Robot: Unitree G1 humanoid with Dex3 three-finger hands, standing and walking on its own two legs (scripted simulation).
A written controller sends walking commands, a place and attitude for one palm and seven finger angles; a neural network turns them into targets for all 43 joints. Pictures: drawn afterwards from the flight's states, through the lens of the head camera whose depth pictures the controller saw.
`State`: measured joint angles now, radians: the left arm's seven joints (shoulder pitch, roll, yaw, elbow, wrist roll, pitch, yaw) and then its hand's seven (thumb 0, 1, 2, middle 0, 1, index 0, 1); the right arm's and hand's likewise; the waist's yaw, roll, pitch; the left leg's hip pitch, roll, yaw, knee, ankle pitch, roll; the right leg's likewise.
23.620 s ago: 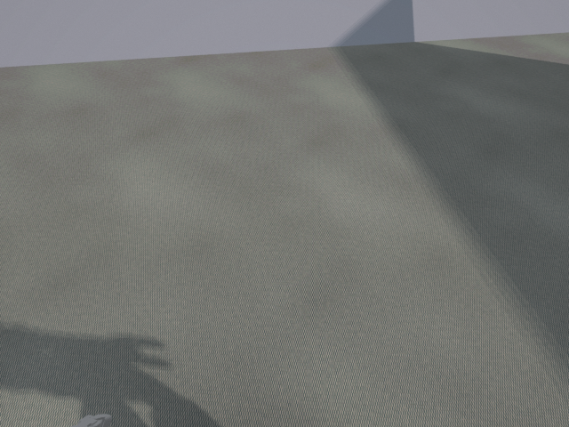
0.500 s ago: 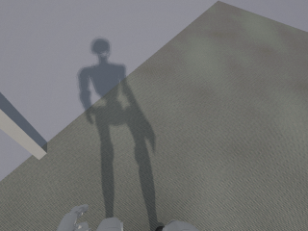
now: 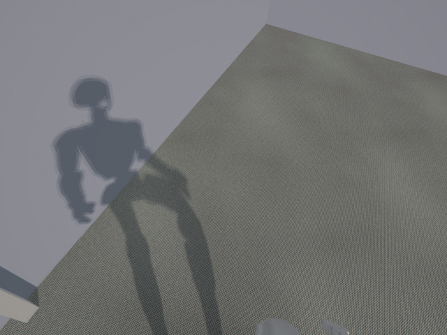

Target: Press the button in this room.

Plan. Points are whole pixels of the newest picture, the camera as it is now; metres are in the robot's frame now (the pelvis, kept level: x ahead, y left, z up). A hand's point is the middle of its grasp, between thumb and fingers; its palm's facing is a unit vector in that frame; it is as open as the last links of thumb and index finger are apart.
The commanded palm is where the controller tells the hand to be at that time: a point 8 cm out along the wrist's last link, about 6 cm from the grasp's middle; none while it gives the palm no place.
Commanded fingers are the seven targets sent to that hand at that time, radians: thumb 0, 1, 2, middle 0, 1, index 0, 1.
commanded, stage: walk to a spot facing it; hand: left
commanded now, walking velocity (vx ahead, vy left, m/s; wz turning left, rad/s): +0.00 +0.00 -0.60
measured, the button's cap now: out of the picture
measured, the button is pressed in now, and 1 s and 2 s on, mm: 0 0 0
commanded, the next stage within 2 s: turn to face it in 1.56 s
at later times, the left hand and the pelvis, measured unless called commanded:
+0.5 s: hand (176, 282) +0.24 +0.12 -0.16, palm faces -0.29 -0.92 -0.27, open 7.4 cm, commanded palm none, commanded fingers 0.00 0.90 0.90 -0.20 -0.30 -0.20 -0.30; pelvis +0.07 -0.04 -0.01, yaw -17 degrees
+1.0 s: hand (160, 273) +0.25 +0.16 -0.17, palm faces -0.51 -0.84 -0.21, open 7.4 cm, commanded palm none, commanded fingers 0.00 0.90 0.90 -0.20 -0.30 -0.20 -0.30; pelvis +0.08 +0.01 +0.00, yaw -36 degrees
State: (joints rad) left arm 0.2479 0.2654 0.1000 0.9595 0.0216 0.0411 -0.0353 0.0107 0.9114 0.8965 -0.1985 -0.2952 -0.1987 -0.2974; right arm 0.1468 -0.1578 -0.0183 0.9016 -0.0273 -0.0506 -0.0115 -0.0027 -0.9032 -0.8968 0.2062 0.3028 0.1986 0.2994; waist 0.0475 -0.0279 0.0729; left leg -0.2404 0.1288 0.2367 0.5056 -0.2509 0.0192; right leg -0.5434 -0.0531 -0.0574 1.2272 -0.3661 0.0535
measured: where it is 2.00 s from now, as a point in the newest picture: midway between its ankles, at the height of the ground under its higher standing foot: outside the picture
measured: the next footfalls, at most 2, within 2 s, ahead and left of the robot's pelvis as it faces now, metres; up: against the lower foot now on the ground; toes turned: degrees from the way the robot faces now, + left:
right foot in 0.28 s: +0.12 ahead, -0.14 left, +0.00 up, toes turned -18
left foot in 0.72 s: +0.18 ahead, +0.08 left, +0.00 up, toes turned -21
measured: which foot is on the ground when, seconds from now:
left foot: down 0.00-0.28, up 0.30-0.70, down 0.72-1.00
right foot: up 0.00-0.26, down 0.28-0.72, up 0.74-1.00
